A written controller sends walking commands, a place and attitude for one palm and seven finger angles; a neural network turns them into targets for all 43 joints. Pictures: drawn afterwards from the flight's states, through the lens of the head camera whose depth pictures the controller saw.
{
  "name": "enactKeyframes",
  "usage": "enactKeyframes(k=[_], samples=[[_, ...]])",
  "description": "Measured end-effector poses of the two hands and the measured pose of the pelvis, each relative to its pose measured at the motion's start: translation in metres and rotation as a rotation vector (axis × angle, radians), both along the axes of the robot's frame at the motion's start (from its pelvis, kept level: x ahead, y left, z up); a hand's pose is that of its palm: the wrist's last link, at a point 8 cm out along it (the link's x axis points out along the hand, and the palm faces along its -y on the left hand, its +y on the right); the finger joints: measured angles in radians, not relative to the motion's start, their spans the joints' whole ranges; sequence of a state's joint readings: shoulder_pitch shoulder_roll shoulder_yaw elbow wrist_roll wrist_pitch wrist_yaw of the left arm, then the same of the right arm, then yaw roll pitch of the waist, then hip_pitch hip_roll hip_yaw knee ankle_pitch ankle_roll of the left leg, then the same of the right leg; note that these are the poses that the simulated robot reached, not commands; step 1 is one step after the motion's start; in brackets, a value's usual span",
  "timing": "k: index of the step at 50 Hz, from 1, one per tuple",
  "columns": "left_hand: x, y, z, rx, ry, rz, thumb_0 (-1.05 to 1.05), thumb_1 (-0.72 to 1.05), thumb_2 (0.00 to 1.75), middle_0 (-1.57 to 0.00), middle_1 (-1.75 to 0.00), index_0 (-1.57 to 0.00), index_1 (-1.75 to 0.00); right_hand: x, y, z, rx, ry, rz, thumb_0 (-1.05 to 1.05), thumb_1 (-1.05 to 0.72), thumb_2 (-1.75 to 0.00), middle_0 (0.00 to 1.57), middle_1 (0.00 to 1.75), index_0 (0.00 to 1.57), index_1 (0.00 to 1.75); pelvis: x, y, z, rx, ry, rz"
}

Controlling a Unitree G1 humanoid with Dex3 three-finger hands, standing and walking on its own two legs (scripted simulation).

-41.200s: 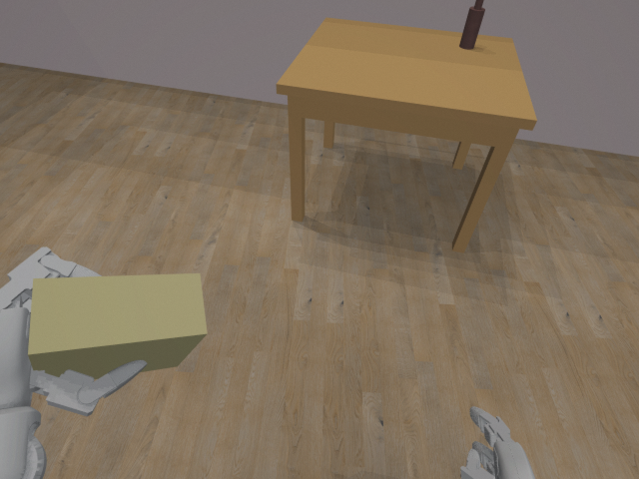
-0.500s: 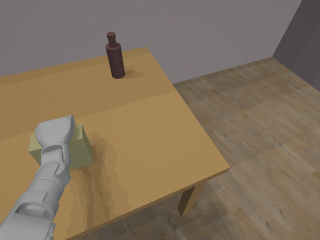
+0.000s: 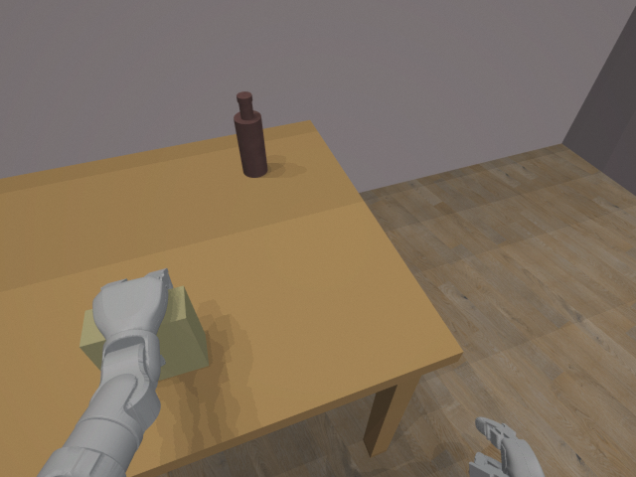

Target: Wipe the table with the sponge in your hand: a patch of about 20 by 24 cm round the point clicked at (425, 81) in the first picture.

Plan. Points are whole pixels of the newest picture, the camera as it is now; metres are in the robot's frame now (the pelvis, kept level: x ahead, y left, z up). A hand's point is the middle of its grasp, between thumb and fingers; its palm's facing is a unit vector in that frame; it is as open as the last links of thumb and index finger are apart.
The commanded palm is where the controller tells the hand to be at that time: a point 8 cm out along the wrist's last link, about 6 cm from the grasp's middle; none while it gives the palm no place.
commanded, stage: wipe back along the first lane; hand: left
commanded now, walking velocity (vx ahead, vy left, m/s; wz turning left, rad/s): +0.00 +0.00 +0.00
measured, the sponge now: (156, 347) +0.30 +0.28 -0.06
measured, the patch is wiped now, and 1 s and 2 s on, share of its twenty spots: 1.00 1.00 1.00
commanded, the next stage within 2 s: lift the sponge slowly off the table in 0.34 s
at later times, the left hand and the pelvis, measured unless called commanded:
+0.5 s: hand (151, 359) +0.26 +0.26 +0.00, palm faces -0.04 -0.05 -1.00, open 10.3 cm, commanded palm +0.22 +0.24 +0.03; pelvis -0.02 -0.01 +0.00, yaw -1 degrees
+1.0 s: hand (153, 359) +0.26 +0.25 +0.00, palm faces -0.09 -0.08 -0.99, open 10.2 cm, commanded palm +0.23 +0.23 +0.06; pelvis -0.02 -0.01 +0.00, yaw +0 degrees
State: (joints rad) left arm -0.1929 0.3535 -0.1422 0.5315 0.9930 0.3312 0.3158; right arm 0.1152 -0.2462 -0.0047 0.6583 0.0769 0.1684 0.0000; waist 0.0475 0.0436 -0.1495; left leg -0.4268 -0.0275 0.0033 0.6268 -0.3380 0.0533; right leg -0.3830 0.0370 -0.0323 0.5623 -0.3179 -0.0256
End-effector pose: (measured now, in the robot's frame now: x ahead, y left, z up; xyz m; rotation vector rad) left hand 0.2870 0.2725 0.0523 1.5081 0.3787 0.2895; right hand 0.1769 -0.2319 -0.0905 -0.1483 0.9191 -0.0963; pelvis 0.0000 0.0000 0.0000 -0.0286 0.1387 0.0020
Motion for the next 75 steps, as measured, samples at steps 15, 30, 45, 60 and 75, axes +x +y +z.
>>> enactKeyframes(k=[15,30,45,60,75], samples=[[-0.032,-0.017,-0.001,0.004,-0.020,-0.013,0.00,-0.48,1.06,-0.66,-1.38,-0.67,-1.40,-0.017,-0.009,-0.006,0.018,0.003,-0.021,0.01,-0.91,-0.90,0.20,0.30,0.20,0.30,-0.007,-0.006,0.000,0.008,-0.020,-0.015],[-0.045,-0.023,-0.002,-0.014,0.011,0.003,0.00,-0.48,1.06,-0.66,-1.38,-0.67,-1.40,-0.010,-0.010,0.002,0.011,-0.051,-0.011,0.01,-0.91,-0.90,0.20,0.30,0.20,0.30,-0.019,-0.012,0.001,0.015,-0.051,-0.012],[-0.046,-0.023,0.001,-0.031,0.033,-0.015,-0.01,-0.49,1.06,-0.67,-1.36,-0.68,-1.39,-0.012,-0.014,0.000,0.006,-0.045,-0.017,0.01,-0.91,-0.90,0.20,0.30,0.20,0.30,-0.017,-0.015,0.004,0.016,-0.068,-0.011],[-0.045,-0.039,0.010,-0.072,0.026,-0.039,-0.01,-0.51,1.06,-0.71,-1.32,-0.72,-1.35,0.002,-0.009,0.003,0.027,-0.072,0.006,0.01,-0.91,-0.90,0.20,0.30,0.20,0.30,-0.012,-0.017,0.007,0.022,-0.093,-0.014],[-0.057,-0.033,0.031,-0.076,0.014,-0.007,-0.01,-0.52,1.06,-0.72,-1.31,-0.73,-1.34,0.021,-0.011,0.022,0.016,-0.148,0.037,0.01,-0.91,-0.90,0.20,0.30,0.20,0.30,-0.016,-0.023,0.012,0.024,-0.140,-0.013]])
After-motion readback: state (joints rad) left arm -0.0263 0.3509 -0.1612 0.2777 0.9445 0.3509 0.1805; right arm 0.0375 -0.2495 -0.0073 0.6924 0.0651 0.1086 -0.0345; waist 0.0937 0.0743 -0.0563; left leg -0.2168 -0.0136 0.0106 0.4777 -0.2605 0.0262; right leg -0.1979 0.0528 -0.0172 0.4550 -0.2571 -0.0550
